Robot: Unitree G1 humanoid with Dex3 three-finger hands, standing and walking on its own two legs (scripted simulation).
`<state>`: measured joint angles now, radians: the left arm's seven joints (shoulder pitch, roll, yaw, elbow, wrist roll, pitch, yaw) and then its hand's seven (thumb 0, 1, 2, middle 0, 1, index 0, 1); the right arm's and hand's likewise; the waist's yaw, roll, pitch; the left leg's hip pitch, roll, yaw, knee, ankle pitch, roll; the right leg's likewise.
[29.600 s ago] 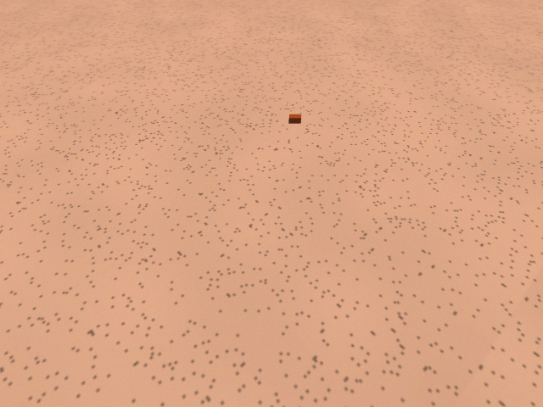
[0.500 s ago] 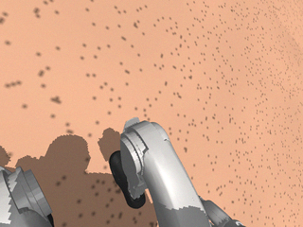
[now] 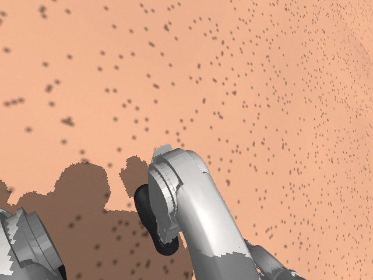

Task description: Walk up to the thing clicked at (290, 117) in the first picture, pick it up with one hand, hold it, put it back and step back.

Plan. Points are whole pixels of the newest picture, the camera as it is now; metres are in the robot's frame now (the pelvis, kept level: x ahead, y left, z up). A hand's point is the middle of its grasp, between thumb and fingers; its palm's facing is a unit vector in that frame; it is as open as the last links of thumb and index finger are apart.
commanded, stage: close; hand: left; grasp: from above
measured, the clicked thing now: out of the picture +0.46 +0.39 -0.29
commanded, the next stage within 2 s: settle in 0.54 s
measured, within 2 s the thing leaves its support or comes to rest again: leaves its support in 0.90 s
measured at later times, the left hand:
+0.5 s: hand out of the picture +0.45 +0.38 -0.24, palm faces -0.43 -0.16 -0.89, open 9.8 cm
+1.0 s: hand out of the picture +0.46 +0.39 -0.22, palm faces -0.38 -0.16 -0.91, open 8.3 cm
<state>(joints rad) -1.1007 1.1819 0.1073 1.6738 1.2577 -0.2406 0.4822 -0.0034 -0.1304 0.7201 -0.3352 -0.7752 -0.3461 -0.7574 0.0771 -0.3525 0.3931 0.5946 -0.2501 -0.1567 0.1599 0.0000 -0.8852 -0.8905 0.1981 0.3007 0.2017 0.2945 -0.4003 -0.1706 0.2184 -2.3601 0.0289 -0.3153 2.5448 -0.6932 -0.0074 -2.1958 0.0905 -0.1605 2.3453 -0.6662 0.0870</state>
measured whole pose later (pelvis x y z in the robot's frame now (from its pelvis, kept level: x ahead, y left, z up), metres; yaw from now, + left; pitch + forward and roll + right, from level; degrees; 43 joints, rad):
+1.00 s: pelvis +0.00 +0.00 +0.00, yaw +0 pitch +28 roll -17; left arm -1.10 1.17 0.14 1.58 1.28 -0.22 0.45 -0.04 0.19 0.33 -0.61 -0.40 -0.87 -0.48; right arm 0.10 -0.35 0.36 0.60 -0.25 -0.14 0.16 0.00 -0.90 -0.89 0.20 0.30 0.20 0.29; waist -0.38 -0.15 0.18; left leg -2.37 0.03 -0.31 2.54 -0.69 -0.01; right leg -2.21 0.08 -0.16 2.35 -0.67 0.08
